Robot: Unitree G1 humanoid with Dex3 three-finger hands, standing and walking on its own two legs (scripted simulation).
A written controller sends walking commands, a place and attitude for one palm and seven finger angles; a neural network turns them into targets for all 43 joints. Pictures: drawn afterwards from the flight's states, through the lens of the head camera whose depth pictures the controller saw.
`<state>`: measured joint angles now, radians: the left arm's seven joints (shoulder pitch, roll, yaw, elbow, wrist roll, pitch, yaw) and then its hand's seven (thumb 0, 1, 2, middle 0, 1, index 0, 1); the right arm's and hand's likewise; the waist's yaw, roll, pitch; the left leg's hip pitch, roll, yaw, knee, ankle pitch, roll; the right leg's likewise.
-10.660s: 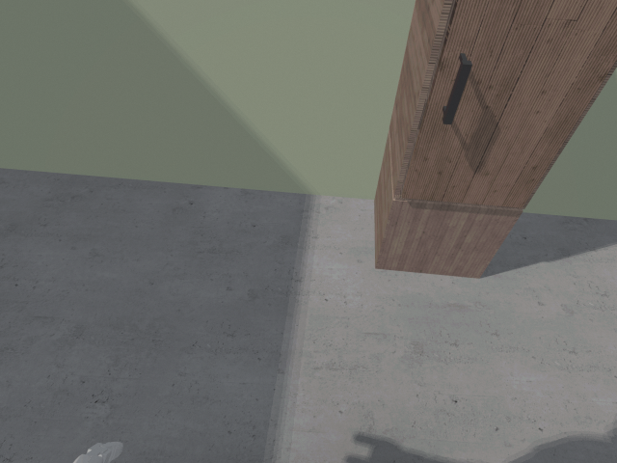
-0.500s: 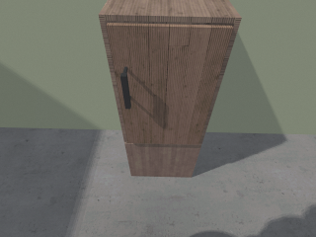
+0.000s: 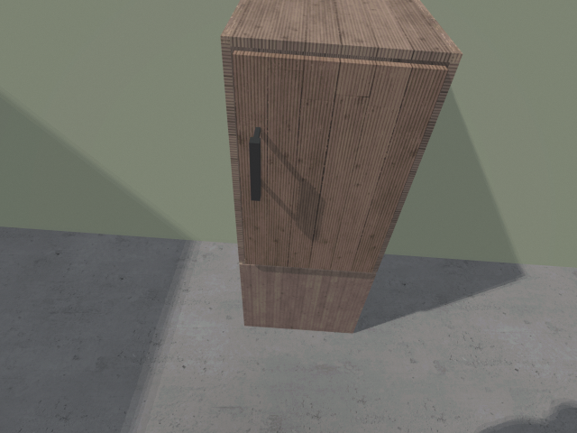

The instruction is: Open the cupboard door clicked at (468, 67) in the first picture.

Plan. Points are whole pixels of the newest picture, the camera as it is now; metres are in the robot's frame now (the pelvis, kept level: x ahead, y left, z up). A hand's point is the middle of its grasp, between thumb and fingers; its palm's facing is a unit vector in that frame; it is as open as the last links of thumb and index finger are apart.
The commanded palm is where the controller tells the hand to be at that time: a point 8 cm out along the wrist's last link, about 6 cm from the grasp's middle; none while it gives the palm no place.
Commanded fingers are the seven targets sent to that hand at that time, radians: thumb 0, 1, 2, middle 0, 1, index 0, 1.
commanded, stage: shuffle to correct the standing spot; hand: left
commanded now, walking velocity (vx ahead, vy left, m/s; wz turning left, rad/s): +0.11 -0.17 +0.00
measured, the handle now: (256, 165) +0.61 +0.11 +0.03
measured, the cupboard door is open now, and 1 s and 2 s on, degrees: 0 0 0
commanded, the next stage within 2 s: come to a stop and stand still in 0.52 s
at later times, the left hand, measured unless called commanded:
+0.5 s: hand out of the picture -0.05 +0.11 -0.18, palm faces +0.06 -0.99 -0.12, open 7.4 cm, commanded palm none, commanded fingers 0.00 0.90 0.90 -0.20 -0.30 -0.20 -0.30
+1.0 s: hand out of the picture +0.12 +0.10 -0.18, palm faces +0.03 -0.97 -0.23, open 7.3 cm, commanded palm none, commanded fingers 0.00 0.90 0.90 -0.20 -0.30 -0.20 -0.30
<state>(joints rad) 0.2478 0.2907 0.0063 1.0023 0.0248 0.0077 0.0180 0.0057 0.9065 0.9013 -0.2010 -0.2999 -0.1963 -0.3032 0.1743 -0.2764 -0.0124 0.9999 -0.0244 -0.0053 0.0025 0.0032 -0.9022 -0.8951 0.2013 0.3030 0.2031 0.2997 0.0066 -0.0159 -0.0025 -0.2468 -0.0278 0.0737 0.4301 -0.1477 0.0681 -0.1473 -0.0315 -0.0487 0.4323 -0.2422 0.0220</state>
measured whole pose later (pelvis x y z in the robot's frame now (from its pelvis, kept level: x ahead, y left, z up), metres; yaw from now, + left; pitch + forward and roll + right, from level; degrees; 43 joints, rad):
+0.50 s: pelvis +0.02 -0.04 -0.01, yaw -1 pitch -1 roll -2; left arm 0.46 0.11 0.03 1.08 0.03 0.03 0.01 0.00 0.91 0.90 -0.20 -0.30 -0.20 -0.30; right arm 0.36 -0.14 -0.04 1.12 -0.02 0.02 -0.03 0.00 -0.90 -0.90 0.20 0.30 0.20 0.30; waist 0.00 -0.01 0.00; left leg -0.35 0.06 0.09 0.71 -0.40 0.03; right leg -0.17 0.04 -0.09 0.48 -0.30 -0.04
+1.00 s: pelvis +0.07 -0.08 -0.01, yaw -1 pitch -1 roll +0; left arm 0.24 0.15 0.04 1.03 0.02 0.00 0.04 0.02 0.94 0.90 -0.20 -0.30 -0.19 -0.30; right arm 0.32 -0.13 -0.04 1.10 -0.02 0.03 -0.02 0.00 -0.90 -0.90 0.20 0.30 0.20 0.30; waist -0.02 0.02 0.04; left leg -0.22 0.08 0.09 0.55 -0.31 -0.03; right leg -0.29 -0.08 -0.10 0.53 -0.23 0.02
